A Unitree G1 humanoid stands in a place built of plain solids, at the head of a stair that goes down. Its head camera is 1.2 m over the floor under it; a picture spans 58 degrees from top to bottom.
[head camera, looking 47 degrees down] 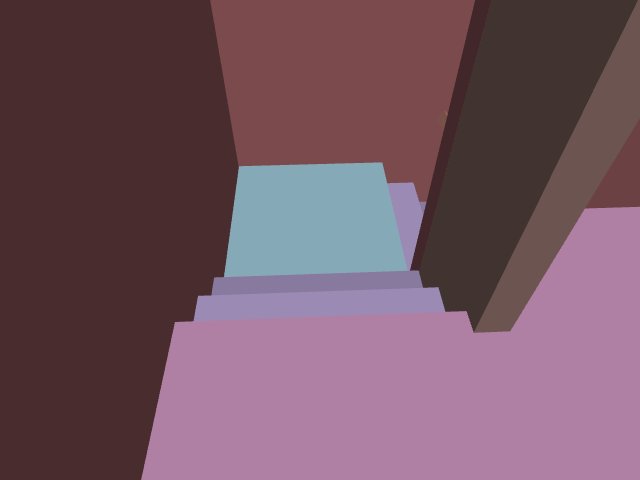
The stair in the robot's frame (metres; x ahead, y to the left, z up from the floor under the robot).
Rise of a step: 0.18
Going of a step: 0.23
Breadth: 0.95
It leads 1 degrees to the left of straight ahead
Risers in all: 3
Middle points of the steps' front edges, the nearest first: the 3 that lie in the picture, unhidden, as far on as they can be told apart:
0.78 0.00 0.00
1.01 0.00 -0.18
1.25 0.01 -0.36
